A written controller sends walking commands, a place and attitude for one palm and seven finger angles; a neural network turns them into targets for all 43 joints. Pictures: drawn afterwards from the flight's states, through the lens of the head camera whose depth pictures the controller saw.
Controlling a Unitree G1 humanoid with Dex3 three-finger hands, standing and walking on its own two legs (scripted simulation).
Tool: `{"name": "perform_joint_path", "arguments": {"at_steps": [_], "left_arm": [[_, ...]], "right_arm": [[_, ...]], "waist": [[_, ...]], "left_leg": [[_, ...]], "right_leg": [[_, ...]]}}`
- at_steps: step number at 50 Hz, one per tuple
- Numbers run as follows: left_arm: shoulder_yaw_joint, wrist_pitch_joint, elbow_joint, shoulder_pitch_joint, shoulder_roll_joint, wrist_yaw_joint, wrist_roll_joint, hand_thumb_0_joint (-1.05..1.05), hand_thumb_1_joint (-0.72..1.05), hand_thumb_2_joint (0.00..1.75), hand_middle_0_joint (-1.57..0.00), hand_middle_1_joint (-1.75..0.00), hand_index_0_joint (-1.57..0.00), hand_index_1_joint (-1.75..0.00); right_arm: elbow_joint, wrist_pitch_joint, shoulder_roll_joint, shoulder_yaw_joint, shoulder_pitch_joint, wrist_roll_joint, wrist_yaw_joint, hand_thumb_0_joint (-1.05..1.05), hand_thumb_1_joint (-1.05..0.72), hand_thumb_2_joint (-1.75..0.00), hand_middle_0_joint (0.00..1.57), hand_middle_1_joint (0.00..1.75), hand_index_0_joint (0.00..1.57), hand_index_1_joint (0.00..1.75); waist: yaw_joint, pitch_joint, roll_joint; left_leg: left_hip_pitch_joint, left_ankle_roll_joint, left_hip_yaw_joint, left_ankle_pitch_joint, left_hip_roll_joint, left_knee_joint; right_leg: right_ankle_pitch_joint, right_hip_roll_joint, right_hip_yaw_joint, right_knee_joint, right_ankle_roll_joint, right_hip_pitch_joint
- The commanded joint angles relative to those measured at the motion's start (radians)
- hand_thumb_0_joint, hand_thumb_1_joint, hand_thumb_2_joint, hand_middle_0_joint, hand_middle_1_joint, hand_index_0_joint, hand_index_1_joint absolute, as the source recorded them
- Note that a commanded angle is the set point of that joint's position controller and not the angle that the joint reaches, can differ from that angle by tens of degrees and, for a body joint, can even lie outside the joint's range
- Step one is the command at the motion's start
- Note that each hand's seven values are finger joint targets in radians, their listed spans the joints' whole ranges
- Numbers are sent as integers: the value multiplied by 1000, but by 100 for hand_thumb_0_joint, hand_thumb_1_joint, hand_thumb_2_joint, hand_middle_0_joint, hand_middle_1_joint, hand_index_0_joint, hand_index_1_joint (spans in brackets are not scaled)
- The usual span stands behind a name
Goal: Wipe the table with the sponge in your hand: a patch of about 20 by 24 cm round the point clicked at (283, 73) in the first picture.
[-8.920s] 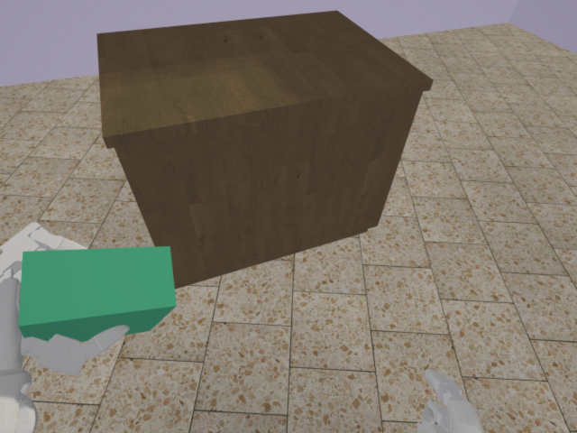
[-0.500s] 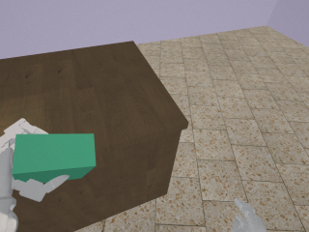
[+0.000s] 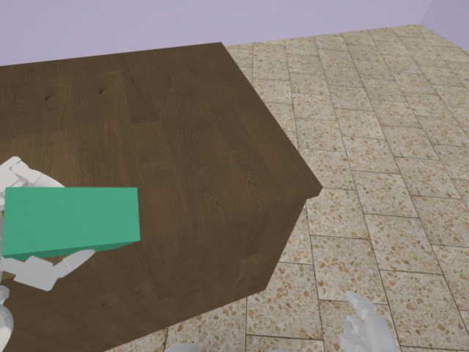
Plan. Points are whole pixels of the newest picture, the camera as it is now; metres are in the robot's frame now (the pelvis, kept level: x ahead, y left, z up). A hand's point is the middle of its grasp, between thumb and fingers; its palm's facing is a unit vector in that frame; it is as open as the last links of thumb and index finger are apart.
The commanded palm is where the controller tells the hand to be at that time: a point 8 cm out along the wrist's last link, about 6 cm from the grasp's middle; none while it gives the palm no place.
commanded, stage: shuffle to correct the standing spot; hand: left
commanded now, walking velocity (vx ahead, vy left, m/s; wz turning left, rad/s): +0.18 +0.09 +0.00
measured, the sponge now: (89, 224) +0.23 +0.21 +0.15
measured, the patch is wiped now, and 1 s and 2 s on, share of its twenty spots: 0.00 0.00 0.00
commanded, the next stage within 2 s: come to a stop and stand still in 0.20 s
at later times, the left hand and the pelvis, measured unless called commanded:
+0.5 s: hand (38, 164) +0.29 +0.29 +0.18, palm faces +0.38 -0.82 -0.42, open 10.1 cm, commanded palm +0.22 +0.33 +0.20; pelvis +0.06 +0.05 +0.01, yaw +0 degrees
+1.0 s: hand out of the picture +0.27 +0.32 +0.20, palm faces +0.44 -0.83 -0.35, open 10.1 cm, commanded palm +0.18 +0.35 +0.20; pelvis +0.02 +0.07 +0.02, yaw +0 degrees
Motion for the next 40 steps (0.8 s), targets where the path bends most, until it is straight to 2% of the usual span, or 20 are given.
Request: {"name": "perform_joint_path", "arguments": {"at_steps": [1,4,6,7,8,9,10,11,13,17,18,19,20,21,24,26,28,29,34,40], "left_arm": [[122,-72,-260,-145,198,6,-5,0,10,130,-120,-160,-120,-160],[155,-81,-204,-23,187,4,-17,0,10,130,-120,-160,-120,-160],[161,-75,-138,58,183,-3,-22,0,10,130,-120,-160,-120,-160],[166,-70,-108,66,194,-8,-23,0,10,130,-120,-160,-120,-160],[172,-61,-98,32,195,-11,-36,0,10,130,-120,-160,-120,-160],[168,-51,-49,22,171,-9,-45,0,10,130,-120,-160,-120,-160],[106,-52,-59,-3,118,-23,-46,0,10,130,-120,-160,-120,-160],[125,-50,-70,-13,146,-21,-47,0,10,130,-120,-160,-120,-160],[125,-65,-78,-34,160,-2,-29,0,10,130,-120,-160,-120,-160],[75,-77,-180,-115,140,27,-15,0,10,130,-120,-160,-120,-160],[75,-79,-223,-126,150,37,-18,0,10,130,-120,-160,-120,-160],[70,-81,-297,-142,156,44,-19,0,10,130,-120,-160,-120,-160],[77,-78,-313,-119,165,42,-8,0,10,130,-120,-160,-120,-160],[84,-75,-328,-156,187,33,3,0,10,130,-120,-160,-120,-160],[168,-43,-317,-120,235,38,1,0,10,130,-120,-160,-120,-160],[175,-50,-288,-51,219,31,-6,0,10,130,-120,-160,-120,-160],[157,-31,-220,79,163,20,-34,0,10,130,-120,-160,-120,-160],[141,-18,-162,164,128,21,-46,0,10,130,-120,-160,-120,-160],[134,-6,-188,59,153,14,-56,0,10,130,-120,-160,-120,-160],[39,10,-241,-113,123,29,-40,0,10,130,-120,-160,-120,-160]], "right_arm": [[-143,-87,-131,-35,-63,0,1,0,-90,-90,20,30,20,30],[-144,-97,-131,-20,-63,17,-1,0,-90,-90,20,30,20,30],[-146,-84,-120,-12,-54,9,1,0,-90,-90,20,30,20,30],[-146,-73,-108,-19,-38,5,0,0,-90,-90,20,30,20,30],[-150,-68,-127,-35,-30,5,0,0,-90,-90,20,30,20,30],[-144,-67,-141,-35,-20,3,1,0,-90,-90,20,30,20,30],[-137,-67,-151,-50,-5,17,8,0,-90,-90,20,30,20,30],[-140,-72,-148,-42,-17,21,7,0,-90,-90,20,30,20,30],[-117,-64,-125,-20,-20,7,0,0,-90,-90,20,30,20,30],[-112,-111,-89,-10,-52,-20,-28,0,-90,-90,20,30,20,30],[-121,-122,-97,-21,-53,-18,-32,0,-90,-90,20,30,20,30],[-135,-130,-121,-34,-71,-11,-36,0,-90,-90,20,30,20,30],[-146,-123,-131,-40,-60,-7,-30,0,-90,-90,20,30,20,30],[-152,-115,-146,-50,-56,2,-21,0,-90,-90,20,30,20,30],[-154,-108,-111,-18,-84,-2,-13,0,-90,-90,20,30,20,30],[-164,-107,-116,-17,-63,10,-9,0,-90,-90,20,30,20,30],[-176,-96,-124,-43,-22,25,-3,0,-90,-90,20,30,20,30],[-175,-85,-124,-41,-28,29,-5,0,-90,-90,20,30,20,30],[-180,-58,-121,-13,-71,13,-31,0,-90,-90,20,30,20,30],[-169,-69,-121,-2,-89,3,-58,0,-90,-90,20,30,20,30]], "waist": [[-27,-127,200],[-5,-186,236],[5,-212,115],[0,-202,-119],[-15,-169,-241],[-23,-116,-192],[-36,-111,-189],[-43,-92,-119],[-42,-130,-45],[-33,-233,82],[-25,-277,131],[-23,-292,230],[-11,-290,284],[-7,-255,254],[-12,-177,337],[-16,-211,230],[-32,-255,7],[-37,-266,-33],[-31,-249,163],[-24,-242,140]], "left_leg": [[37,182,-381,165,278,-387],[-76,109,-196,36,198,-334],[-247,57,-156,-178,134,-186],[-316,16,-64,-220,38,78],[-340,-23,-18,-197,3,349],[-331,-47,-65,-156,25,456],[-334,-48,-92,-112,58,479],[-333,-48,-115,-99,96,466],[-218,-36,-90,-87,134,284],[176,-17,77,163,16,-277],[276,-2,36,296,61,-314],[427,49,-118,578,197,-265],[475,104,-213,780,288,-242],[417,107,-219,804,304,-264],[208,39,-156,751,265,-253],[109,-14,-97,612,211,-181],[137,-53,-38,516,139,-97],[141,-59,-37,515,129,-104],[207,-40,-82,549,213,-285],[190,-36,-50,346,175,-276]], "right_leg": [[7,3,-32,20,-3,-84],[115,25,-96,-368,-7,198],[220,-13,-42,-594,-30,429],[87,-161,197,-747,-97,430],[-27,-348,486,-868,-176,322],[-50,-380,503,-899,-202,204],[5,-358,462,-875,-217,190],[118,-351,422,-826,-226,175],[417,-292,201,-718,-180,159],[587,-113,-32,-481,-74,193],[668,-82,-45,-378,-42,195],[535,-34,-65,-263,-2,42],[213,1,-65,-186,9,-71],[61,24,-57,-175,2,-89],[210,10,-89,-462,3,108],[554,5,-75,-613,-16,294],[822,-50,-10,-582,-66,310],[858,-65,-8,-570,-81,306],[605,-12,-52,-573,-2,225],[590,-33,-22,-647,-6,256]]}}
